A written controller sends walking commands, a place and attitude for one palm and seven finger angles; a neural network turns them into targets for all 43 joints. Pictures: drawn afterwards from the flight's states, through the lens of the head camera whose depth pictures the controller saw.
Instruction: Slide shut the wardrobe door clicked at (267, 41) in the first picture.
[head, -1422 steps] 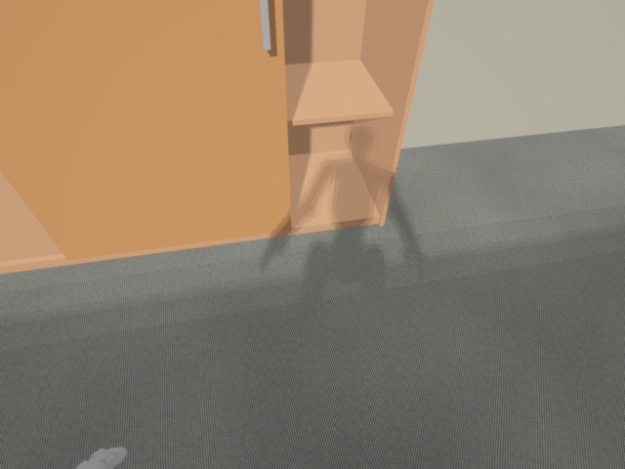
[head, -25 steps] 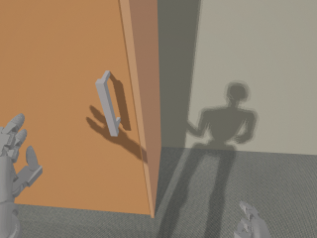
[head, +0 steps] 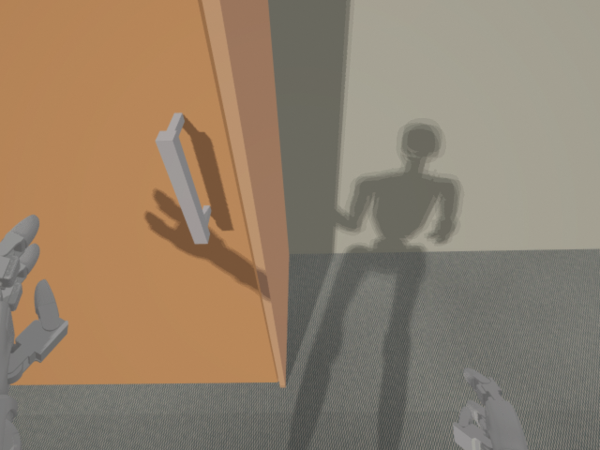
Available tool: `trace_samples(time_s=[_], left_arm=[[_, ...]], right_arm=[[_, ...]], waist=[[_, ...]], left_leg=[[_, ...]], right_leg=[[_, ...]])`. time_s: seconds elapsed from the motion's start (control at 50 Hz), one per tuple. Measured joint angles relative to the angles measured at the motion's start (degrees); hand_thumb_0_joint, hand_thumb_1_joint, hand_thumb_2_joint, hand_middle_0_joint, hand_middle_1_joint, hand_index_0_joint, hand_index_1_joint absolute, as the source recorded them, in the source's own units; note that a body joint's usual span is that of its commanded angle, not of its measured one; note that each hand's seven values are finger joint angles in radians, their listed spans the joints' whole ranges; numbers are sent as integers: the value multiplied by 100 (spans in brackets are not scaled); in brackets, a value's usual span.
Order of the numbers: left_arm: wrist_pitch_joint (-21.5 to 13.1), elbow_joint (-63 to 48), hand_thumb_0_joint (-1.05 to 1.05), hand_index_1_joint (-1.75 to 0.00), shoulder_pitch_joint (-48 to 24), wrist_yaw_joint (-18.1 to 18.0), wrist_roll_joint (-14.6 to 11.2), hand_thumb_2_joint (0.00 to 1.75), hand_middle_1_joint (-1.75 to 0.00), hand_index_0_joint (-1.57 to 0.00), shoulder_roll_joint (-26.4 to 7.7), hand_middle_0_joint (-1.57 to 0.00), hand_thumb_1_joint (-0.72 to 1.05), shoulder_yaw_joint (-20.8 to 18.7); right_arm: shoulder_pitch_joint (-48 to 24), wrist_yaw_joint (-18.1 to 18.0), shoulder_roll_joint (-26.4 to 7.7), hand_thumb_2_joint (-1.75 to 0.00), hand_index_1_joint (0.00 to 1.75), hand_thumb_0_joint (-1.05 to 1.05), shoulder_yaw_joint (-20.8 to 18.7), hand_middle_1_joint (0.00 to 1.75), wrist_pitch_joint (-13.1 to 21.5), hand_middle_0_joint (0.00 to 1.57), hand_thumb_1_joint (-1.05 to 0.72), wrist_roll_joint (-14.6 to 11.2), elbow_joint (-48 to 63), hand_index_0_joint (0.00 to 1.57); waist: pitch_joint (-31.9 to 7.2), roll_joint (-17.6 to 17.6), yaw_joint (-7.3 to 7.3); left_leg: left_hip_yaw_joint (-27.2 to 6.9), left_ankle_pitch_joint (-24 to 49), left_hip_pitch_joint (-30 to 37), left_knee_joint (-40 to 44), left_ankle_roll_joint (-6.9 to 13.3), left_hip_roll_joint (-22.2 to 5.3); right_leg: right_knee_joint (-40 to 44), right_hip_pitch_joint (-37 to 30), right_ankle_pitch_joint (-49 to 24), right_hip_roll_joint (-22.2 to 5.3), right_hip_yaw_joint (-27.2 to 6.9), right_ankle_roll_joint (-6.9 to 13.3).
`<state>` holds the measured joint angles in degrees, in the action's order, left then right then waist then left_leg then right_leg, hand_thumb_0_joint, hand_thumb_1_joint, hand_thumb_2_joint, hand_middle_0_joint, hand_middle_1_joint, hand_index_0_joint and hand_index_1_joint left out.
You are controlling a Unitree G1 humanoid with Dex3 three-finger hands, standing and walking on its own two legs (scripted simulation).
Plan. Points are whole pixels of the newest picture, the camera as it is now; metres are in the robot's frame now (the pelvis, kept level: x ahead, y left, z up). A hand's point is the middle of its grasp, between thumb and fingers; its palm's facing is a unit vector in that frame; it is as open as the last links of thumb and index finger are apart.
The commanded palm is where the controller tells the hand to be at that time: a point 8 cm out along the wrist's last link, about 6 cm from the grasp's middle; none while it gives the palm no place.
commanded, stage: step back with the hand held close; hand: left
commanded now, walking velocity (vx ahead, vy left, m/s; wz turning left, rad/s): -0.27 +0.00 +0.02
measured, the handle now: (190, 183) +0.41 +0.18 +0.15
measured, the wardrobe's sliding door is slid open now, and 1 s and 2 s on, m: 0.00 0.00 0.00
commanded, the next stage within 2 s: stop stepping back and stand still in 0.74 s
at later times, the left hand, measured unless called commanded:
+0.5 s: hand out of the picture +0.10 +0.28 +0.16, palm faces +0.52 -0.76 -0.39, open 7.4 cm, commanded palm +0.03 +0.32 +0.18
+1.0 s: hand out of the picture -0.04 +0.30 +0.16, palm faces +0.57 -0.79 -0.24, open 7.4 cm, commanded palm -0.13 +0.32 +0.18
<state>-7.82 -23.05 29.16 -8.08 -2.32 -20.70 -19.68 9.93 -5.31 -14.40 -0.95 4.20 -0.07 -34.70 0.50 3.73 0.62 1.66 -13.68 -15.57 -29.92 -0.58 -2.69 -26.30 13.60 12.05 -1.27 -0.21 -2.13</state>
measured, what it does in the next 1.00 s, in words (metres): walks backwards: left foot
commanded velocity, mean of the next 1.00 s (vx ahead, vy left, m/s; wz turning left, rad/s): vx -0.20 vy -0.03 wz -0.03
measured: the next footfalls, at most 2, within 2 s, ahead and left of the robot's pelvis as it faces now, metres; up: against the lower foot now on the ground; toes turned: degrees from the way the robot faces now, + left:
left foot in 0.86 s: -0.10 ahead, +0.14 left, +0.00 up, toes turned +4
right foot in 1.16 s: -0.31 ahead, -0.08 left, +0.00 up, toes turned -6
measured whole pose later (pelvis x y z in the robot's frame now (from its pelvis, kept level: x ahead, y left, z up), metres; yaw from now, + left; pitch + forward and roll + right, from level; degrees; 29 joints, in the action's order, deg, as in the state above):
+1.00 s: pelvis -0.26 +0.02 -0.02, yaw +3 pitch -5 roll -4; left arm -9.1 -22.8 16.1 -10.1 -1.6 -20.2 -23.0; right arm 10.9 -2.5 -8.7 0.7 8.5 0.0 -36.5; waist 2.1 0.3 0.3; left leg -0.8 -13.7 -25.9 -42.2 1.4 -5.1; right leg -77.6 35.2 23.9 4.1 -1.3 -3.0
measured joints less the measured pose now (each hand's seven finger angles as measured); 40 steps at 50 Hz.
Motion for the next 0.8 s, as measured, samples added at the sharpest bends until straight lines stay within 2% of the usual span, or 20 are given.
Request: trace_samples(time_s=[0.16, 0.28, 0.4, 0.5, 0.62, 0.68, 0.72, 0.74, 0.8], left_arm=[[-96, -313, 1, -30, 104, -107, -10, 90, -30, -22, -337, -22, 89, -316], [-305, -206, 1, -30, -65, -190, 99, 90, -30, -21, -89, -21, 89, -359], [-460, -136, 1, -30, -180, -246, 207, 90, -30, -21, 104, -21, 89, -228], [-560, -259, 1, -30, -276, -307, 202, 90, -30, -21, -1, -21, 89, -287], [-708, -420, 1, -30, -341, -286, 246, 90, -30, -21, -263, -21, 89, -508], [-790, -508, 1, -30, -352, -238, 236, 90, -30, -21, -389, -21, 89, -620], [-842, -566, 1, -30, -275, -228, 213, 90, -30, -22, -387, -21, 89, -664], [-848, -602, 1, -30, -205, -244, 200, 90, -30, -22, -358, -21, 89, -667], [-738, -640, 1, -30, 6, -284, 176, 90, -30, -21, -158, -21, 89, -599]], right_arm=[[89, -72, 175, -90, 30, 1, 80, 30, -94, 20, -90, -15, 209, 21], [195, -52, 215, -90, 30, 1, 182, 30, 76, 20, -90, -12, 195, 21], [329, -69, 205, -90, 30, 1, 206, 30, 223, 20, -90, 39, 48, 21], [362, -71, 176, -90, 30, 1, 183, 30, 340, 20, -90, 67, -48, 21], [464, -58, 196, -90, 30, 1, 109, 30, 468, 20, -90, 46, -13, 21], [501, -24, 225, -90, 30, 1, 74, 30, 506, 20, -90, 52, -30, 21], [467, 16, 211, -90, 30, 1, 49, 30, 493, 20, -90, 57, -107, 21], [414, 47, 184, -90, 30, 1, 36, 30, 468, 20, -90, 66, -183, 21], [191, 128, 85, -90, 30, 1, 22, 30, 284, 20, -90, 125, -445, 21]], waist=[[6, -256, 2], [-46, -192, 32], [-57, -212, 31], [63, -269, -44], [185, -191, -241], [218, -207, -303], [194, -254, -248], [173, -298, -169], [37, -464, 227]], left_leg=[[85, 84, -334, -257, 117, 109], [-30, 103, -702, -626, 155, 76], [-93, -252, -1015, -891, 197, 84], [-113, -67, -1175, -877, 192, 103], [-146, 54, -1374, -970, 238, 13], [-59, -34, -1521, -1120, 257, -39], [-4, -559, -1658, -1331, 167, 9], [15, -860, -1744, -1592, 76, 71], [99, -1264, -1671, -2826, -60, 229]], right_leg=[[-376, 404, -40, -111, -101, -95], [-585, 654, -128, -76, -1, -90], [-672, 862, -149, -56, 28, -9], [-704, 1004, -230, -45, 5, 15], [-1015, 1133, 316, 155, -100, 90], [-1177, 1193, 214, 202, -163, 117], [-1215, 1266, 2, 148, -218, 106], [-1214, 1321, -144, 86, -261, 98], [-1067, 1524, -655, -198, -366, 65]])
